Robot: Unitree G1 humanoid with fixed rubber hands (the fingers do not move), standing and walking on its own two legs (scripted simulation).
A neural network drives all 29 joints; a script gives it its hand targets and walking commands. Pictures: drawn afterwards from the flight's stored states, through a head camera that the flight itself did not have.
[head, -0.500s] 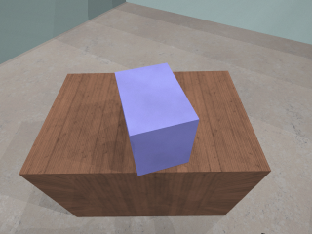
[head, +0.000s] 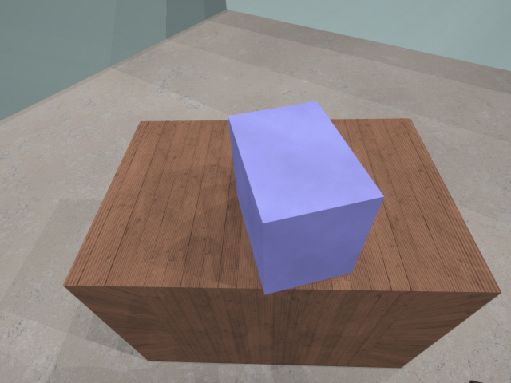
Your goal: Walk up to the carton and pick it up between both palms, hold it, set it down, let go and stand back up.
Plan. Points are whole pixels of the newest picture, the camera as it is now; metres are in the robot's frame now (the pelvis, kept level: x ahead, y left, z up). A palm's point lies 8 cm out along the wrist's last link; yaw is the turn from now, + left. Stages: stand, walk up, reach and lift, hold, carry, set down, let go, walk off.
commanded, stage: walk up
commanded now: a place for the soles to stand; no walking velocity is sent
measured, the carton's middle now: (291, 195) +0.47 -0.07 +0.00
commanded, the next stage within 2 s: none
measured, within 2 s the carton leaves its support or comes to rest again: neither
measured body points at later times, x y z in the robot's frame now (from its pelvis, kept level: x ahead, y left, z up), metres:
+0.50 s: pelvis +0.03 +0.03 -0.01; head +0.07 +0.03 +0.44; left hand +0.17 +0.31 -0.13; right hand +0.08 -0.30 -0.12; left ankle +0.04 +0.15 -0.71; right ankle +0.06 -0.07 -0.71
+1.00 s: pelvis +0.02 -0.01 +0.00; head +0.05 -0.01 +0.44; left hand +0.16 +0.30 -0.12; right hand +0.09 -0.33 -0.12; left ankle +0.04 +0.14 -0.70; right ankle +0.05 -0.08 -0.71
